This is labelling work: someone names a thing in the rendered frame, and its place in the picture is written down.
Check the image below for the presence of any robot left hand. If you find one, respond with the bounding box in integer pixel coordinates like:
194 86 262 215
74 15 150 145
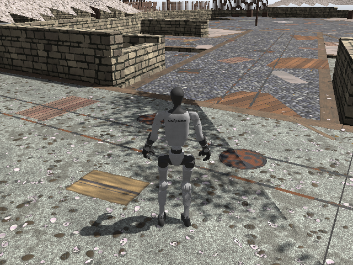
142 148 155 159

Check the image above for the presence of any robot foot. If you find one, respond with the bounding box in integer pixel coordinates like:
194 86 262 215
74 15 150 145
158 212 166 226
181 213 191 227

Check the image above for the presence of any right robot forearm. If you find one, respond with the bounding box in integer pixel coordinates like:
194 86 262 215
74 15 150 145
199 133 210 152

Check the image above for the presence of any robot right upper arm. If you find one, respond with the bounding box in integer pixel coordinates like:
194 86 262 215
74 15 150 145
189 112 204 141

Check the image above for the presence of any robot right hand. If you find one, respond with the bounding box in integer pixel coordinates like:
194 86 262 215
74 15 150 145
199 150 211 161

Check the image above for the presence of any robot left upper arm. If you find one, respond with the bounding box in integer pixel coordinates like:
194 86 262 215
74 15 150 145
149 111 165 141

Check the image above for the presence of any right robot foot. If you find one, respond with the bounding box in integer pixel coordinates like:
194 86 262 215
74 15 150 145
181 213 191 227

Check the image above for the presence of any left robot foot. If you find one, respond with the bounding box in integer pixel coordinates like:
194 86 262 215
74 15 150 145
158 212 166 226

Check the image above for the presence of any left robot forearm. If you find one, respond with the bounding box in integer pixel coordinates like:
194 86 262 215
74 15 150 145
144 132 154 151

